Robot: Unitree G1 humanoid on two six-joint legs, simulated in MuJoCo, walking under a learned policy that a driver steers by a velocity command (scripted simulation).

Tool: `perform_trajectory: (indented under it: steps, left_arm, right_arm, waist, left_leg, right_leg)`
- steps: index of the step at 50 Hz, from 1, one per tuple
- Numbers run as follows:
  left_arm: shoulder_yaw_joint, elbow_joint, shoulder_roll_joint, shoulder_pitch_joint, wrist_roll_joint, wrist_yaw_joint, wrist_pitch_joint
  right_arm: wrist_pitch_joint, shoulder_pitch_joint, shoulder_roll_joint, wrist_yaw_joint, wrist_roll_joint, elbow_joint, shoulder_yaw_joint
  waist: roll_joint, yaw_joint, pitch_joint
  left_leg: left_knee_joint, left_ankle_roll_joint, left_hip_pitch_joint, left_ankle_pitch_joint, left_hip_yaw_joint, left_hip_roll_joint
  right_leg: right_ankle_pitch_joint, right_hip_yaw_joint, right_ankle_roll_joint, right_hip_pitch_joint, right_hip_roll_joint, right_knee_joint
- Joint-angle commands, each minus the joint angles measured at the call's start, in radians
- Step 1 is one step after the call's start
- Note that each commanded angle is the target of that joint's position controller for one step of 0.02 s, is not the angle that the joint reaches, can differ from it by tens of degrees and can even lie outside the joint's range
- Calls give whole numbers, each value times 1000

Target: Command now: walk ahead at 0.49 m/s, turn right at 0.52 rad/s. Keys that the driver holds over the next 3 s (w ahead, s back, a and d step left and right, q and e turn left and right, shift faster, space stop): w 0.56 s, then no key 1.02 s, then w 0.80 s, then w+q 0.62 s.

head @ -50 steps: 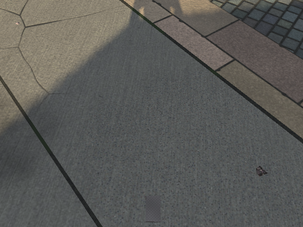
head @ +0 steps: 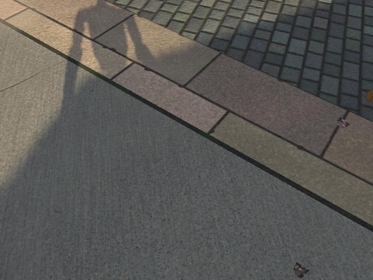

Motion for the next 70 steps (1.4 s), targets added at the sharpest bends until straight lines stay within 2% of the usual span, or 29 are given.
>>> perform_trajectory:
  steps: [1, 6, 11, 13, 15, 16, 17, 18, 19, 21, 23, 25, 28, 30, 35, 37, 39, 40, 41, 42, 43, 45, 48, 51, 54, 57, 59, 61, 70]
  left_arm:
    - [-7, -70, 4, -11, 9, -22, 12]
    - [-39, -131, -24, -198, 7, -39, -2]
    - [-55, -171, -6, -320, 13, -34, -12]
    - [-49, -151, 14, -265, 20, -19, -18]
    - [-25, -57, 62, 1, 35, 0, -36]
    - [-1, -25, 151, 173, 51, 16, -40]
    - [15, -24, 226, 168, 32, 25, -31]
    - [14, -28, 187, 128, -10, 29, -24]
    - [-2, -23, 137, 44, -16, 30, -29]
    - [-23, -17, 56, -30, -16, 26, -44]
    - [-31, 0, 34, -23, -17, 25, -60]
    - [-25, 27, 52, 9, -26, 26, -73]
    - [-26, 58, 56, 62, -26, 26, -76]
    - [-33, 73, 47, 76, -24, 26, -76]
    - [-45, 123, 53, 133, -18, 36, -68]
    - [-44, 133, 64, 112, -14, 46, -62]
    - [-41, 139, 76, 82, -23, 54, -57]
    - [-46, 130, 63, 111, -30, 57, -60]
    - [-69, 147, -39, 282, -68, 58, -54]
    - [-53, 178, 12, 285, -59, 63, -34]
    - [-45, 169, 32, 214, -33, 62, -19]
    - [-48, 156, 3, 106, -6, 54, -4]
    - [-58, 193, -43, 147, -1, 51, 32]
    - [-65, 201, -47, 98, -6, 64, 52]
    - [-67, 208, -36, 56, -9, 68, 58]
    - [-77, 235, -51, 74, -2, 68, 46]
    - [-78, 228, -6, 51, 1, 72, 28]
    - [-88, 236, -36, 13, -19, 70, 9]
    - [-90, 265, -53, 66, -22, 75, -1]
  right_arm:
    - [-32, 81, -84, 4, 12, -11, -18]
    - [-32, 121, -84, 14, 9, 31, -13]
    - [-15, 221, -137, 7, 16, 98, -19]
    - [-1, 234, -161, 2, 15, 120, -21]
    - [14, 237, -157, -2, 23, 128, -15]
    - [13, 229, -112, 1, 24, 84, -1]
    - [15, 325, -29, 15, 44, 61, 10]
    - [20, 195, -142, 7, 22, 56, -22]
    - [10, 134, -119, 12, 29, 31, -19]
    - [18, 148, -88, 15, 15, 56, -14]
    - [44, 199, -55, 26, -5, 76, -10]
    - [56, 148, -51, 37, -11, 62, -13]
    - [59, 10, -53, 44, -7, 19, -14]
    - [55, -49, -37, 42, -2, 3, -6]
    - [43, -114, -29, 23, 6, 1, 8]
    - [35, -71, -55, 14, 0, 19, 2]
    - [12, 98, -78, 2, -12, 85, -10]
    - [-4, 192, -137, -6, -23, 114, -23]
    - [1, 251, -212, -5, -24, 120, -41]
    - [13, 233, -172, 4, 26, 115, -30]
    - [20, 139, -140, 5, 41, 99, -21]
    - [29, 4, -54, -7, 28, 87, 9]
    - [33, -12, -45, -15, 12, 110, 20]
    - [36, 7, -73, -12, 8, 131, 16]
    - [57, 5, -88, -12, 11, 145, 10]
    - [79, -6, -75, -14, 24, 155, 12]
    - [87, 44, -51, -12, 31, 168, 12]
    - [88, 60, -25, -7, 27, 190, 17]
    - [74, 83, -8, -15, 21, 262, 29]
  waist:
    - [146, -6, 0]
    - [135, -23, 47]
    - [123, -46, 65]
    - [144, -11, 17]
    - [122, 102, -133]
    - [6, 160, -265]
    - [-187, 85, -365]
    - [-10, 106, -268]
    - [-16, 62, -128]
    - [17, -10, -24]
    - [-6, -45, -18]
    - [-3, -50, 7]
    - [-4, -27, 53]
    - [0, -22, 70]
    - [-40, 11, 36]
    - [-50, -13, 23]
    - [-6, -91, -38]
    - [65, -105, -123]
    - [267, -59, -299]
    - [215, -63, -382]
    - [142, -37, -268]
    - [108, 1, -76]
    - [138, 42, -71]
    - [151, 23, -76]
    - [169, 8, -47]
    - [116, 24, 10]
    - [20, -21, 70]
    - [-63, -48, 77]
    - [40, -27, 48]
  left_leg:
    - [-201, 104, 128, 309, -195, 278]
    - [-235, 98, 91, 383, -41, 219]
    - [-197, 100, 211, 565, -18, 267]
    - [-58, 91, 278, 856, 2, 272]
    - [275, 62, 173, 825, 46, 232]
    - [587, 45, -49, 407, 62, 182]
    - [923, 7, -392, -363, 9, -4]
    - [957, 20, -473, -278, -131, 39]
    - [909, 28, -486, -183, -138, 76]
    - [788, 17, -386, -116, -133, 119]
    - [743, -3, -302, -100, -121, 122]
    - [698, -19, -343, -55, -108, 131]
    - [578, -39, -438, 71, -90, 147]
    - [457, -47, -410, 133, -66, 127]
    - [255, -9, -268, 225, -25, 48]
    - [210, 20, -211, 162, -38, 25]
    - [48, 50, -31, 259, -35, -3]
    - [69, 69, 169, 663, -128, 119]
    - [154, 247, 453, 1146, -406, 413]
    - [104, 316, 424, 1200, -512, 448]
    - [43, 296, 289, 978, -429, 404]
    - [-66, 220, 67, 681, -311, 310]
    - [-111, 161, -73, 531, -203, 228]
    - [-142, 158, -82, 261, -218, 220]
    - [-191, 139, -133, -101, -256, 214]
    - [-196, 75, -226, -303, -267, 196]
    - [-160, 8, -207, -265, -221, 122]
    - [-71, -1, 13, -49, -162, 80]
    - [-73, 1, 15, 31, -174, 101]
  right_leg:
    - [72, 35, 11, -187, -53, 5]
    - [256, -20, 22, -148, -26, -307]
    - [214, -107, -29, -46, 3, -516]
    - [122, -139, -67, 59, 54, -556]
    - [160, -119, -120, 425, 68, -647]
    - [93, 148, -173, 693, -176, -647]
    - [132, 628, -310, 899, -439, -761]
    - [156, 559, -272, 800, -373, -792]
    - [231, 400, -239, 657, -328, -821]
    - [362, 231, -170, 455, -234, -884]
    - [409, 165, -165, 366, -207, -929]
    - [393, 128, -175, 353, -191, -975]
    - [398, 79, -164, 376, -166, -1011]
    - [612, 19, -145, 372, -144, -979]
    - [853, -37, -95, 445, -140, -872]
    - [912, -18, -82, 490, -160, -790]
    - [890, -26, -45, 508, -122, -581]
    - [639, -46, -15, 401, -70, -408]
    - [-50, -85, 15, 187, 61, -79]
    - [-328, 23, 23, 150, 111, 38]
    - [-298, 62, 27, 126, 69, 69]
    - [-208, 52, 39, 116, 11, -36]
    - [-140, 4, 60, 269, 10, -204]
    - [-124, -16, 65, 285, 7, -359]
    - [-55, -32, 57, 311, 5, -459]
    - [57, -30, 32, 407, -5, -653]
    - [-17, 106, 6, 320, -95, -787]
    - [-120, 137, 12, 132, -109, -877]
    - [62, 81, 12, 254, -80, -838]
Next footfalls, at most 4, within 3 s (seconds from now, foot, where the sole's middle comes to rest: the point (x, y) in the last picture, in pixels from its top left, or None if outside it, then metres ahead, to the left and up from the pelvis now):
0.30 right None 0.31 -0.11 -0.78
0.80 left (181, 249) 0.59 0.03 -0.78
1.16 right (235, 274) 0.51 -0.16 -0.78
2.36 right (224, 165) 0.97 -0.15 -0.78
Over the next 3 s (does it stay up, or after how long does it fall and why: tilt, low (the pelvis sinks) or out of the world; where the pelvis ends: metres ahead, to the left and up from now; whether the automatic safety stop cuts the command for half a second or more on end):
stays up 1.17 -0.05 -0.02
